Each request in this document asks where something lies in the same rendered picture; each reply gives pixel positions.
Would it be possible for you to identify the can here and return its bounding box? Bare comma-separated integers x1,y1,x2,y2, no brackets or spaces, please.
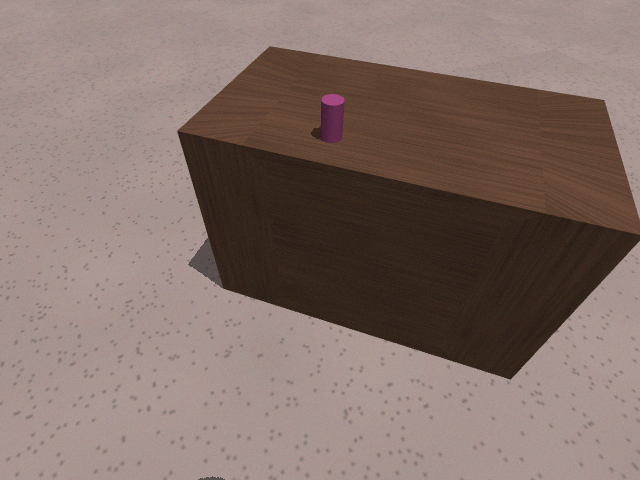
321,94,344,143

